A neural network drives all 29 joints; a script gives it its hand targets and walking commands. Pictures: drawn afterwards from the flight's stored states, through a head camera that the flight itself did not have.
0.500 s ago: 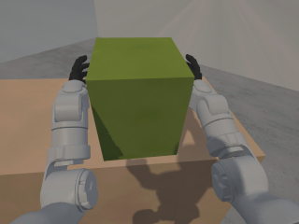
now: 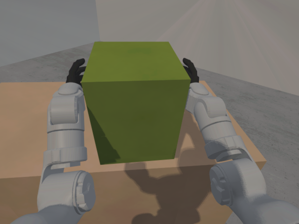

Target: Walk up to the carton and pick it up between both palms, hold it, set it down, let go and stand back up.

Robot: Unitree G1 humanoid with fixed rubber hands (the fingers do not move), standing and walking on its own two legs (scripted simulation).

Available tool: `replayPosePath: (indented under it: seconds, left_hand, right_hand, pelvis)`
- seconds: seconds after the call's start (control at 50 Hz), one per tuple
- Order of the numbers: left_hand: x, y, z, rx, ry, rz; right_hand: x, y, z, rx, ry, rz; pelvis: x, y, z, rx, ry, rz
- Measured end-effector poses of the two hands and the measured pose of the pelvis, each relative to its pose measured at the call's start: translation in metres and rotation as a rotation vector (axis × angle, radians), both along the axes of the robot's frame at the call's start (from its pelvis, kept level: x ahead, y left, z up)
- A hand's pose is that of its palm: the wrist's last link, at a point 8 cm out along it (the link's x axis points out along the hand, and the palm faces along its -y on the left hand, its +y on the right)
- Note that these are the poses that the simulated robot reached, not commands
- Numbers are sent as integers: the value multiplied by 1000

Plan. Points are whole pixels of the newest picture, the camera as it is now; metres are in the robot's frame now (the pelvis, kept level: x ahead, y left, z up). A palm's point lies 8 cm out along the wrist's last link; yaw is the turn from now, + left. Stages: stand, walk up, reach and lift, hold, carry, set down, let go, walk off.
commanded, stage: hold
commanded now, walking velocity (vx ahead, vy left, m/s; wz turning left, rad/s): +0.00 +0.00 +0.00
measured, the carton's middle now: (135, 101) +0.37 +0.00 +0.21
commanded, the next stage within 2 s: none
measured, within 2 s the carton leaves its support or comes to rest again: neither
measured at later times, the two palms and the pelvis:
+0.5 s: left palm (73, 90) +0.36 +0.15 +0.25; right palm (190, 87) +0.35 -0.14 +0.25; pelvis +0.00 +0.00 +0.00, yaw +0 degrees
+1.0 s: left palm (74, 88) +0.36 +0.15 +0.26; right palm (192, 87) +0.35 -0.14 +0.26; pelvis -0.01 +0.00 +0.00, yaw +0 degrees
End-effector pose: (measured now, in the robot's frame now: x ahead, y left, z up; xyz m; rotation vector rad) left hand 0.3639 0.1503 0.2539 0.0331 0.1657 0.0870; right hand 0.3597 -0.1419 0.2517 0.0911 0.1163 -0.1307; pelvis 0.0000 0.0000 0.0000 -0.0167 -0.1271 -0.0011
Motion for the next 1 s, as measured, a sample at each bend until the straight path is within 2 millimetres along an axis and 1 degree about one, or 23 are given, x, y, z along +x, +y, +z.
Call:
replayPosePath:
  seconds: [0.26, 0.46, 0.66, 0.8, 1.0]
  left_hand:
    - [-2, 0, -1, -11, -12, 1]
    - [-6, 3, -1, -12, -9, 8]
    - [-8, 0, 6, 7, -15, 8]
    - [-7, -2, 5, 9, 1, 6]
    - [-8, -1, 6, -1, -5, 7]
  right_hand:
    - [-3, 0, 1, 4, -11, -3]
    - [-5, 2, 1, 5, -9, 1]
    - [-7, 0, 3, 20, -15, -2]
    - [-8, -3, 0, 8, 0, -3]
    - [-8, -1, 4, 1, -5, -3]
  pelvis:
    - [3, 2, 0, -1, -10, -8]
    - [-1, 2, -1, -3, -16, -7]
    - [-5, 2, -1, -1, -15, -4]
    - [-8, 1, 0, 1, -14, -5]
    - [-9, -1, 0, 2, -11, -3]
